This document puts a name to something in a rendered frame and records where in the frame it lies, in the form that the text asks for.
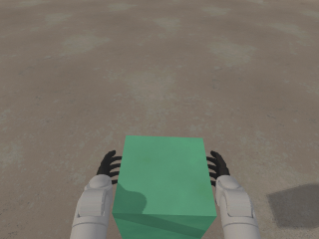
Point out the robot left forearm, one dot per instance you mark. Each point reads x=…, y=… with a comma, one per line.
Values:
x=91, y=219

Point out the carton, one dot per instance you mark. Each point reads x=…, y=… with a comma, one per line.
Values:
x=164, y=189

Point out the robot right hand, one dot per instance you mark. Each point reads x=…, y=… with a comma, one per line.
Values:
x=219, y=167

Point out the robot left hand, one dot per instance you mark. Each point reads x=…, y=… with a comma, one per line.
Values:
x=106, y=165

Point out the robot right forearm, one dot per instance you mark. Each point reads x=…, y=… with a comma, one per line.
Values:
x=238, y=218

